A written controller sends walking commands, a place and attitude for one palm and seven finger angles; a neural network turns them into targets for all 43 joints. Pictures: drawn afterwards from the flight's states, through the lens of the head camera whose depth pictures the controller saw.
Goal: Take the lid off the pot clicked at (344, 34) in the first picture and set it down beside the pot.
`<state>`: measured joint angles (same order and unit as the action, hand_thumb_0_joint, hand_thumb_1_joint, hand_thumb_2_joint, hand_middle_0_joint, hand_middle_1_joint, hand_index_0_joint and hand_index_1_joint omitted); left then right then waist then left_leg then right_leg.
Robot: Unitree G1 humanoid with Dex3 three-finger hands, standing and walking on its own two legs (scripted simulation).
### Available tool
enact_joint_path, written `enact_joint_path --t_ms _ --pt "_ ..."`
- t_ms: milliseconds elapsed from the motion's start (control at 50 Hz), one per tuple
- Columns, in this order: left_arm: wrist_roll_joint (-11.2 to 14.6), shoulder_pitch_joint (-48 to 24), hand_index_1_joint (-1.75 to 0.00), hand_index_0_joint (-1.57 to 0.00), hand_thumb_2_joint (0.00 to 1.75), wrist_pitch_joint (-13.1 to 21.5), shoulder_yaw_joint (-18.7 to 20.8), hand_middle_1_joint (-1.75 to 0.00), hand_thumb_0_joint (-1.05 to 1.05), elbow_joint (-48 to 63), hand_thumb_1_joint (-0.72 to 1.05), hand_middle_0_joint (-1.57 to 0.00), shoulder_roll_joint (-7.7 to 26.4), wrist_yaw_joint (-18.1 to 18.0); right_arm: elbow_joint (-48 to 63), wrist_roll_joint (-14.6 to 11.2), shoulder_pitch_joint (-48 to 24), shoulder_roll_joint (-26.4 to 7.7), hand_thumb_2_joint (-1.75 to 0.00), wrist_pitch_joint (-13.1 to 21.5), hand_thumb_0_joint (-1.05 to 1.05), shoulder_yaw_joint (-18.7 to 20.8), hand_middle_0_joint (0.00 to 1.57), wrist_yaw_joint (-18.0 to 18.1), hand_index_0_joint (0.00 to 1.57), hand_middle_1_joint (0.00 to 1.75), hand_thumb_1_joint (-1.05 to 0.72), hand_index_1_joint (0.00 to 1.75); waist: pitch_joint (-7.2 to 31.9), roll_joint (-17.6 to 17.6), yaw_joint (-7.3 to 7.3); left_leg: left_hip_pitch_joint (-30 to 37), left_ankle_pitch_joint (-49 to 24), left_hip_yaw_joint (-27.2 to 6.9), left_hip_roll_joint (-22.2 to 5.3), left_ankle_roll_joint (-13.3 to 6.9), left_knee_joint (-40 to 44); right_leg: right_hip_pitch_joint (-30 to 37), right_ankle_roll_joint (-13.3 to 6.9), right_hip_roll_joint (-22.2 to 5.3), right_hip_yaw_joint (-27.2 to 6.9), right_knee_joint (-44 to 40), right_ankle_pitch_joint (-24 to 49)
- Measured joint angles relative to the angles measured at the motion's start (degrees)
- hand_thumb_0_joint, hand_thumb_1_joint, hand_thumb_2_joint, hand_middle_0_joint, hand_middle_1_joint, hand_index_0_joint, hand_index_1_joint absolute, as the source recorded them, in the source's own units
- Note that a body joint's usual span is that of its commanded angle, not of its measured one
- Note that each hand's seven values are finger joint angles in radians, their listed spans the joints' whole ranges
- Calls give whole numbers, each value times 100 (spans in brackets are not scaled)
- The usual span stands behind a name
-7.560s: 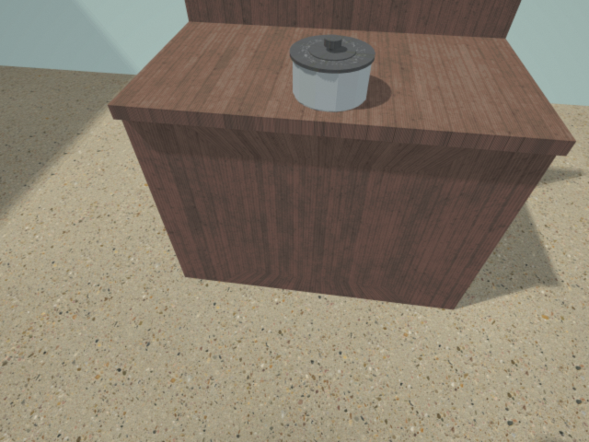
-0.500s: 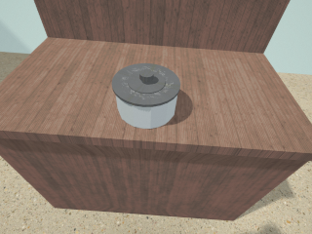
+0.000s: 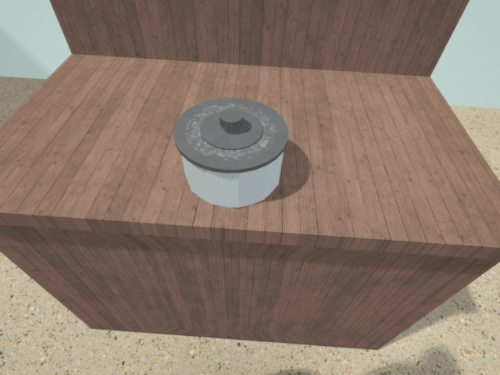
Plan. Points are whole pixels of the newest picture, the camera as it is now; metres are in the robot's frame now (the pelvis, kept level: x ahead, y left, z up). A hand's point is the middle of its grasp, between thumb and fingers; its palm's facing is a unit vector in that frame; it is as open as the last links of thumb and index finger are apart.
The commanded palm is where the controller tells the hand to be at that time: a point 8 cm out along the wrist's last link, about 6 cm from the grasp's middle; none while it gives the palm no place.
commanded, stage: lift the closed hand beside the body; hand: left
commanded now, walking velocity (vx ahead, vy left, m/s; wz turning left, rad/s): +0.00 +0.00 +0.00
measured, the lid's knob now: (231, 119) +0.49 +0.07 +0.16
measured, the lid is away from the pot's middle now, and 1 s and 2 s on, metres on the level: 0.00 0.00 0.00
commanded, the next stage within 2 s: raise the hand higher, near the body in 0.54 s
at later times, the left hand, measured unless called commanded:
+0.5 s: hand (99, 355) +0.14 +0.21 +0.03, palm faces +0.28 -0.90 -0.33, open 3.2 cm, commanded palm +0.09 +0.25 +0.08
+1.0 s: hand (69, 310) +0.17 +0.23 +0.11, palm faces +0.34 -0.83 -0.44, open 3.1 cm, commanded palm +0.11 +0.26 +0.15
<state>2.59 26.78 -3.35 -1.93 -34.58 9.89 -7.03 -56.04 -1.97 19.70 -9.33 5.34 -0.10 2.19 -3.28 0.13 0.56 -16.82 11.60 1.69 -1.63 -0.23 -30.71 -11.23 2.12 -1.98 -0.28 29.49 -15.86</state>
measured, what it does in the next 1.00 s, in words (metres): stands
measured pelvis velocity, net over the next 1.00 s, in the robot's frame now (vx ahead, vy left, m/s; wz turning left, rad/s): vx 0.03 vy -0.01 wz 0.01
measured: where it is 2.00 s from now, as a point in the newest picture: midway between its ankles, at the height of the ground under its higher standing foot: outside the picture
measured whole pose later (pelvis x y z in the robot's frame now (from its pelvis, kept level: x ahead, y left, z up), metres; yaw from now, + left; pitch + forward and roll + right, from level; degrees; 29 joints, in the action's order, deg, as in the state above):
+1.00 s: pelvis +0.03 -0.01 +0.01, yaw +1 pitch -5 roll -1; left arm 1.3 40.7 5.2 13.9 26.4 17.9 -4.4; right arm -34.3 -0.3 8.4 -11.6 8.8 0.6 4.4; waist -2.3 -2.9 4.6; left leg -9.4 12.4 0.5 -2.4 0.9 -26.7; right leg -2.3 1.4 -1.1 1.1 23.0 -15.7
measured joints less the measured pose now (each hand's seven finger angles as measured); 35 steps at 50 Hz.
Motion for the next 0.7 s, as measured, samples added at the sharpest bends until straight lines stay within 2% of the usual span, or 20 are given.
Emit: enact_joint_path --t_ms 40,80,160,300,360,540,700 --pt "-37 287 -34 -24 90 26 -74 -34 3 1387 94 -25 145 -291 245 -98 14 -132 -90 442 2 -20 21 94 20 30 -93 30 35 -40 -19 192 -40 -58 86 -14 137 210 -13 -76 71 -89 -29" --pt "-183 224 -39 -28 90 204 -61 -39 3 1865 95 -28 107 -362 489 -79 -205 -287 -90 619 2 33 20 62 20 30 -92 30 107 -138 -100 288 -76 -112 138 -31 218 350 0 -123 136 -202 -10" --pt "-224 281 -52 -40 90 265 139 -52 2 2512 93 -40 -58 -69 1191 -5 -866 -367 -90 587 2 182 20 -65 20 30 -92 30 225 -162 -121 368 -87 -29 105 -25 307 373 41 -101 51 -272 39" --pt "-137 994 -81 -67 90 450 358 -81 1 3875 91 -67 75 200 2480 56 -1420 -374 -90 492 1 157 20 -22 20 30 -91 30 312 -98 165 469 -39 -86 34 32 368 548 -3 -23 111 -456 43" --pt "-128 1230 -95 -80 90 417 501 -95 2 4296 90 -80 172 238 2721 89 -1158 -374 -90 493 1 172 20 71 22 30 -91 32 253 -49 257 496 -23 -150 7 58 371 626 -33 11 174 -524 44" --pt "-143 1512 -133 -115 90 484 910 -133 2 5106 90 -115 519 243 2332 187 -848 -248 -90 279 1 -23 21 126 21 30 -90 31 146 -220 319 591 37 -207 -35 97 336 774 -69 59 228 -574 17" --pt "-168 1577 -147 -127 90 689 1305 -146 2 5572 89 -127 706 242 2031 189 -819 -63 -90 292 1 -81 21 147 20 30 -90 30 102 -382 327 654 39 -167 -61 111 375 808 -80 79 187 -595 20"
